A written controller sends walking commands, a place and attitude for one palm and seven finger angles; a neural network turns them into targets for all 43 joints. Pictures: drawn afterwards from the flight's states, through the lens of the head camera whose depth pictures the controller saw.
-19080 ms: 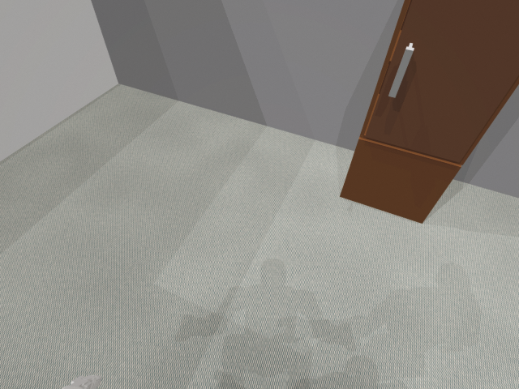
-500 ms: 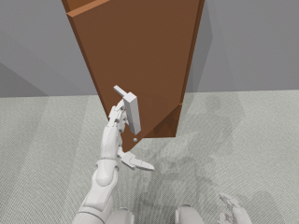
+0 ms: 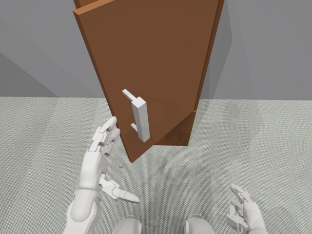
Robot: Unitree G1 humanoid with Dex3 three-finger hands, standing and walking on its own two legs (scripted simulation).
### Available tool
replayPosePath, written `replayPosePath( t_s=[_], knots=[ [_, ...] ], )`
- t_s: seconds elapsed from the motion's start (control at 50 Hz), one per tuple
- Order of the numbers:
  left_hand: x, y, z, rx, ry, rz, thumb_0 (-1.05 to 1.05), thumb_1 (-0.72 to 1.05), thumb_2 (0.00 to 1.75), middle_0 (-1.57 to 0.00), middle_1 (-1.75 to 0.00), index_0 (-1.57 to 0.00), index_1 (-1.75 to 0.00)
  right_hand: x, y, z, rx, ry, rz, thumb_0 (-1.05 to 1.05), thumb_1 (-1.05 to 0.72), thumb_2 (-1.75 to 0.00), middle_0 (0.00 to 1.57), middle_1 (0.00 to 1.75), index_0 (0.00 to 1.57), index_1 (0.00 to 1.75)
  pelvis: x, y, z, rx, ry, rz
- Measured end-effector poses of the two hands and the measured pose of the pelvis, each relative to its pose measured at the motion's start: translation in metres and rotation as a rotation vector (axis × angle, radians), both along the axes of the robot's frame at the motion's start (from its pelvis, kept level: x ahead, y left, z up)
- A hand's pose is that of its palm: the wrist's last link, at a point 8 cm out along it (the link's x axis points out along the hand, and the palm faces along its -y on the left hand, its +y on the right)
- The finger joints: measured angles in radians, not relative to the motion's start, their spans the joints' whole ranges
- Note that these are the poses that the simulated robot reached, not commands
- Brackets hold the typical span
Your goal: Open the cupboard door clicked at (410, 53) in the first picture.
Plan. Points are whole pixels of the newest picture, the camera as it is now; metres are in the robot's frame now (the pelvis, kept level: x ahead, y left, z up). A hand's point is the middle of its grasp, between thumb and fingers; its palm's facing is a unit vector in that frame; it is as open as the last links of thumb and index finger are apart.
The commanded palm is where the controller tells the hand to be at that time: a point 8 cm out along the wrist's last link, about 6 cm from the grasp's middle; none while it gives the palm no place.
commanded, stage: slide the hand sideways off the handle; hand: left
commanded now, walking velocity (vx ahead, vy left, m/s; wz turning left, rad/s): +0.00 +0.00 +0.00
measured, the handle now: (136, 117) +0.40 +0.08 +0.05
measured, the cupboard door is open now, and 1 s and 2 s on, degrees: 45 45 45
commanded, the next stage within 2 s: draw the hand back to the body in 0.16 s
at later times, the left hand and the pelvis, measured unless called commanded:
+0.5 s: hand (95, 175) +0.23 +0.14 +0.09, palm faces +0.00 -1.00 -0.07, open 16.3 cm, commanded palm +0.20 +0.20 +0.10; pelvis +0.00 +0.00 +0.01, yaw +0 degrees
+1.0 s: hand (41, 164) +0.23 +0.22 +0.15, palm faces +0.19 -0.91 -0.36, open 14.5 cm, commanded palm +0.19 +0.26 +0.18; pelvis +0.02 +0.02 +0.06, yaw -1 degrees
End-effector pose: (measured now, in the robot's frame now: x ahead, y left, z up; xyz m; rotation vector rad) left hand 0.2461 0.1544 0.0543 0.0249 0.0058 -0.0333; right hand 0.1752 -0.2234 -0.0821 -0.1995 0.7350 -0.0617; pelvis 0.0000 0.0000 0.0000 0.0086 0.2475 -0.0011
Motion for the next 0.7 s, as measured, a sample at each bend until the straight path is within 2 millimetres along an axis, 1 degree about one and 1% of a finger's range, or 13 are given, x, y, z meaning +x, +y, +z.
replayPosePath(
  t_s=[0.18, 0.32, 0.36, 0.4, 0.52, 0.7],
  knots=[
    [-0.016, 0.015, 0.002, 0.008, 0.011, 0.008, -0.01, -0.5, 0.3, -0.15, -0.3, -0.15, -0.3, -0.006, -0.004, -0.003, -0.007, -0.003, -0.013, 0.01, -0.9, -0.9, 0.2, 0.3, 0.21, 0.3, 0.002, -0.001, -0.003, -0.004, 0.004, 0.002],
    [-0.021, 0.016, 0.003, 0.004, -0.003, -0.004, -0.01, -0.51, 0.3, -0.15, -0.3, -0.15, -0.3, -0.008, -0.005, -0.005, -0.019, -0.018, -0.017, 0.01, -0.9, -0.9, 0.2, 0.3, 0.21, 0.3, 0.0, 0.0, -0.007, -0.008, 0.008, 0.003],
    [-0.023, 0.019, 0.008, 0.011, -0.009, -0.006, -0.01, -0.5, 0.3, -0.15, -0.3, -0.15, -0.3, -0.008, -0.004, -0.003, -0.015, -0.023, -0.025, 0.01, -0.9, -0.9, 0.2, 0.3, 0.21, 0.3, 0.0, 0.001, -0.007, -0.008, 0.001, 0.0],
    [-0.027, 0.024, 0.018, 0.022, -0.016, 0.0, -0.01, -0.5, 0.3, -0.15, -0.3, -0.15, -0.3, -0.008, -0.003, 0.001, -0.008, -0.032, -0.035, 0.01, -0.9, -0.9, 0.2, 0.3, 0.21, 0.3, 0.0, 0.001, -0.004, -0.009, -0.011, -0.002],
    [-0.039, 0.041, 0.046, 0.043, -0.028, 0.032, -0.01, -0.5, 0.3, -0.15, -0.3, -0.15, -0.3, -0.008, 0.004, 0.018, 0.006, -0.064, -0.037, 0.01, -0.9, -0.9, 0.2, 0.3, 0.21, 0.3, 0.003, 0.004, 0.009, -0.014, -0.048, 0.0],
    [-0.043, 0.063, 0.065, 0.045, -0.019, 0.035, -0.01, -0.5, 0.31, -0.15, -0.3, -0.15, -0.3, -0.002, 0.007, 0.04, -0.012, -0.114, -0.026, 0.01, -0.9, -0.9, 0.2, 0.3, 0.21, 0.3, 0.007, 0.008, 0.022, -0.024, -0.089, 0.002]
  ],
)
